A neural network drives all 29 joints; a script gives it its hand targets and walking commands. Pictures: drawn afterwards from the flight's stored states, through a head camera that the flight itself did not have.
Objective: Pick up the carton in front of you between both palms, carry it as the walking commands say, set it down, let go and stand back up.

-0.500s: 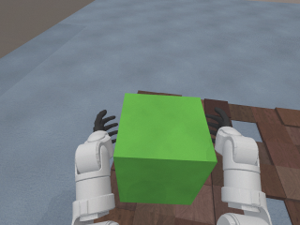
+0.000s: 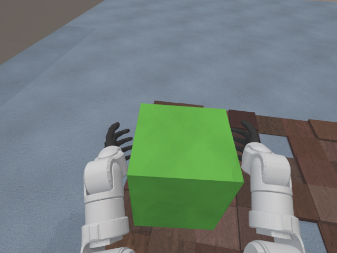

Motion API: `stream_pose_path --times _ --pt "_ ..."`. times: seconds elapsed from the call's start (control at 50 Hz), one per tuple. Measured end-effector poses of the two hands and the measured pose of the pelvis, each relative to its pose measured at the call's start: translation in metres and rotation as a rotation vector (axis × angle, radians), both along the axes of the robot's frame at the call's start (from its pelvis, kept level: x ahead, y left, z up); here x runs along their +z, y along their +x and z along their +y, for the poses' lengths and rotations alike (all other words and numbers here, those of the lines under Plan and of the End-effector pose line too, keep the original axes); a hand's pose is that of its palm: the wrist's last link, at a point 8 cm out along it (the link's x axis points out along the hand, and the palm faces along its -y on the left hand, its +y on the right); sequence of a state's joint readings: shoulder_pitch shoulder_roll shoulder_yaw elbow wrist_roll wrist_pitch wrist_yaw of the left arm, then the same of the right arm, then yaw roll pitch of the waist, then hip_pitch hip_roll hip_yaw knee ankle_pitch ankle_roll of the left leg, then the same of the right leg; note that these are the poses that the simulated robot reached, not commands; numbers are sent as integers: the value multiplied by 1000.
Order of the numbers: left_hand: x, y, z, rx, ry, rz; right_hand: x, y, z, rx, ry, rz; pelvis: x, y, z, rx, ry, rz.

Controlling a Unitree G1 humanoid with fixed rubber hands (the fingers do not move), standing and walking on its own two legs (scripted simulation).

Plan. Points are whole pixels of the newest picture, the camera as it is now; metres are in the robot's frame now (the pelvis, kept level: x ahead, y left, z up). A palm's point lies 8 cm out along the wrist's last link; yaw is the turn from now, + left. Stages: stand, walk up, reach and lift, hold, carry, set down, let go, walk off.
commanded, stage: carry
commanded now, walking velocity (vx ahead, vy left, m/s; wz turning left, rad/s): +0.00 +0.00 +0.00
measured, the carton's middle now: (178, 169) +0.34 +0.00 +0.03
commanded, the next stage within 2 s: none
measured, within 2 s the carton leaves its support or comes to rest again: neither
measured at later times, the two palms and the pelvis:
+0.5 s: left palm (113, 150) +0.34 +0.16 +0.10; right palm (246, 148) +0.34 -0.15 +0.11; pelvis +0.01 +0.00 +0.00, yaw +0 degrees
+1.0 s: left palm (108, 151) +0.34 +0.17 +0.10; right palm (242, 147) +0.34 -0.14 +0.12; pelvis +0.01 +0.01 +0.00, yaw +0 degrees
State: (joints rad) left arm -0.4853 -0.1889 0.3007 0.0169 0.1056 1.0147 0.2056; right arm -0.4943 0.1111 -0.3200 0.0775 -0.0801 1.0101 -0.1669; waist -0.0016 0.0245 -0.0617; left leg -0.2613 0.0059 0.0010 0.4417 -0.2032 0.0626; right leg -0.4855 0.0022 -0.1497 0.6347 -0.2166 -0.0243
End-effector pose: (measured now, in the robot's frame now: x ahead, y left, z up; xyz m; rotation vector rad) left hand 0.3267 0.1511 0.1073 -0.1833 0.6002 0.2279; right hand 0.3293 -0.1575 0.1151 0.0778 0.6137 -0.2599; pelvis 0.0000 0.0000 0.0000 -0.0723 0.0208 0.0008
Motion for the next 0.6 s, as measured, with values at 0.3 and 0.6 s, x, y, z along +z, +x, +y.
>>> stream_pose_path --times 0.3,0.6 --pt "-3 9 3 2 13 -2 -6 11 3 3 14 -1 -1 7 1 -3 -4 13" --pt "-2 10 6 1 -1 -2 -5 10 7 6 14 -2 -1 13 4 1 -4 0"
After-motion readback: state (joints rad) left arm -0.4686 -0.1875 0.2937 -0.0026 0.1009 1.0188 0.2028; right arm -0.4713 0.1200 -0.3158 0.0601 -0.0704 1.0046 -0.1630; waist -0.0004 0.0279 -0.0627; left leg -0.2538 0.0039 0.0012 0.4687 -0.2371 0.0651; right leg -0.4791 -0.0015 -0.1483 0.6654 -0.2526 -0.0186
